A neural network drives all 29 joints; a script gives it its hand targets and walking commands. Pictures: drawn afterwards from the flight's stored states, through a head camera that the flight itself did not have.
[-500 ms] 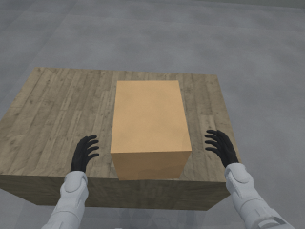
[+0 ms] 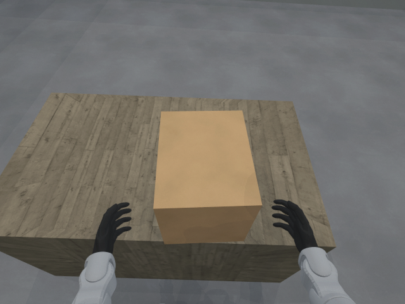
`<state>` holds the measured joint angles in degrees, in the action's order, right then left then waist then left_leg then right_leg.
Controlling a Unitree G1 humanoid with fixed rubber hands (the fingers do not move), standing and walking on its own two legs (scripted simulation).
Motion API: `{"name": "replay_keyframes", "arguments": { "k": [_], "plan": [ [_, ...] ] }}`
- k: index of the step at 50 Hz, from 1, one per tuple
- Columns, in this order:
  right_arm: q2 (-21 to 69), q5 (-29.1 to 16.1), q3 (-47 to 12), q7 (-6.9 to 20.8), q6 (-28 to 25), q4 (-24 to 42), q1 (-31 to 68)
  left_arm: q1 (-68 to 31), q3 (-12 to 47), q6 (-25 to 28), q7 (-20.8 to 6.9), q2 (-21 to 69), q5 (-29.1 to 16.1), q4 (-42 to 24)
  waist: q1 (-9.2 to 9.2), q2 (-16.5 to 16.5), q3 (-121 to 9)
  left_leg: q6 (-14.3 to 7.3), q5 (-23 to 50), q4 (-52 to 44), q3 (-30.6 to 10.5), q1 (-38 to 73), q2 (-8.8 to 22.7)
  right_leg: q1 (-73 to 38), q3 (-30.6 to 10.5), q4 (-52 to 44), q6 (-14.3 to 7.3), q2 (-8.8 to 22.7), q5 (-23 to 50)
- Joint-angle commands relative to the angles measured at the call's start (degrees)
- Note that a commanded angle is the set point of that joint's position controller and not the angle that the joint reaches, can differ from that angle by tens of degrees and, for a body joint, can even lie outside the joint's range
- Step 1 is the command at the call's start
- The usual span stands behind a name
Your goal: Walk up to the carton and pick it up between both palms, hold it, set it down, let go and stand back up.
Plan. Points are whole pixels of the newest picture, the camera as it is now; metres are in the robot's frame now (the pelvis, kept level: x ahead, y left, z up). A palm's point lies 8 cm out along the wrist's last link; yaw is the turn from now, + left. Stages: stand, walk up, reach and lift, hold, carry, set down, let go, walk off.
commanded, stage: set down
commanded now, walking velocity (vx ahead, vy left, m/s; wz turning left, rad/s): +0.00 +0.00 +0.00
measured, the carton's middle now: (203, 177) +0.42 +0.00 -0.10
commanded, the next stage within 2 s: let go in 0.34 s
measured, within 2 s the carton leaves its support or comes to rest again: neither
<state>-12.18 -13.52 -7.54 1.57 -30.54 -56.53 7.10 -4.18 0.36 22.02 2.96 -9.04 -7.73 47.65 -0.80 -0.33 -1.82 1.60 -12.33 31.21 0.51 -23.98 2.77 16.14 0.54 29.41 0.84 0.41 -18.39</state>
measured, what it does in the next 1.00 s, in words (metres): stands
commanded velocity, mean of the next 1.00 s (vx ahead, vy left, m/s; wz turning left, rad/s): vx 0.00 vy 0.00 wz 0.00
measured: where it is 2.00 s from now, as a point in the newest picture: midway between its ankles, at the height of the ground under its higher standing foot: outside the picture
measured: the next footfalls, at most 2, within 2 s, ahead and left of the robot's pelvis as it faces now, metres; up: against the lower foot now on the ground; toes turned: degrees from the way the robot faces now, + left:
none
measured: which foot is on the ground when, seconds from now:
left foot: down 0.00-1.00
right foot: down 0.00-1.00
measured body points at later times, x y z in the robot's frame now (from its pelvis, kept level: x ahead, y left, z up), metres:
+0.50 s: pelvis +0.01 -0.01 +0.01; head +0.05 -0.02 +0.46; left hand +0.19 +0.21 -0.08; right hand +0.20 -0.22 -0.08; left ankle +0.03 +0.13 -0.73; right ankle -0.04 -0.13 -0.73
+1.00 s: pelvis +0.02 -0.03 +0.00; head +0.02 -0.03 +0.45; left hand +0.14 +0.22 -0.11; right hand +0.18 -0.28 -0.09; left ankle +0.04 +0.13 -0.73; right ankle -0.04 -0.13 -0.73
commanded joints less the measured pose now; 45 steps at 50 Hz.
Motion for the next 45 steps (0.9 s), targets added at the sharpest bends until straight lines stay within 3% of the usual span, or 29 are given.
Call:
{"name": "replay_keyframes", "arguments": {
  "k": [1,9,20,25,34,37,43,44,45],
  "plan": [
    [-8.89,-0.45,3.19,0.5,-3.48,8.61,12.17,-8.7,-1.12,2.03,0.49,-5.39,0.66,-11.82,-0.31,0.64,-17.09,2.88,19.86,-2.21,1.13,18.06,-3.69,0.4,-0.54,-6.2,-2.0,-3.38,15.96],
    [-8.9,0.31,3.83,1.67,-1.47,6.37,5.75,-0.06,-1.02,-0.97,1.53,-3.65,3.37,-15.14,-0.42,3.15,-10.86,2.99,18.32,-5.6,1.59,24.19,-3.3,0.91,0.24,-10.6,-3.02,-3.91,11.16],
    [-6.29,5.46,6.19,0.59,0.52,10.5,-0.96,5.92,-2.5,-2.5,1.75,-4.85,4.77,-16.46,0.36,0.81,-6.47,1.8,14.74,-7.72,2.79,25.38,-3.93,0.24,0.42,-13.01,-2.82,-3.51,9.19],
    [-6.36,6.57,6.14,0.36,0.08,12.74,-4.28,9.1,-2.48,-2.4,2.09,-5.13,5.01,-16.59,-0.27,-0.28,-7.55,1.62,17.66,-6.91,2.78,25.0,-4.26,-1.27,0.1,-12.02,-2.34,-3.27,15.42],
    [-6.87,5.82,3.37,-1.22,-1.14,15.01,-9.3,14.77,-5.53,-4.37,-0.7,-6.44,7.49,-16.94,-2.08,-4.72,-8.44,0.82,19.87,-7.07,2.6,21.88,-6.05,-9.12,-2.46,-9.17,0.17,-1.23,38.7],
    [-7.36,5.5,3.0,-1.33,-0.48,13.92,-9.14,14.58,-5.76,-6.11,-1.47,-6.51,8.3,-18.4,-2.01,-3.9,-6.38,1.01,20.46,-7.77,2.42,23.85,-6.09,-8.15,-2.33,-9.95,0.43,-1.2,38.97],
    [-7.34,5.43,3.26,-0.95,1.82,11.74,-8.79,13.92,-4.99,-9.3,-1.97,-5.73,9.41,-21.98,-1.44,-0.54,-2.0,1.45,21.57,-8.91,2.36,28.56,-5.49,-5.01,-1.39,-12.98,-0.28,-1.66,32.49],
    [-12.7,15.4,10.18,-1.71,17.99,6.65,-19.93,26.21,-6.79,-14.08,-3.1,-13.6,10.04,-5.62,0.07,3.35,-13.81,-0.15,44.02,0.68,0.83,31.15,6.91,-3.22,-4.07,-3.66,0.43,4.28,39.83],
    [-13.68,17.26,11.44,-2.35,25.04,10.71,-22.37,30.12,-6.99,-16.88,-2.43,-11.43,6.95,-8.72,1.62,7.54,-13.76,-1.01,52.54,2.96,1.47,32.9,8.63,-0.68,-3.1,-0.81,1.61,3.28,33.25]
  ]
}}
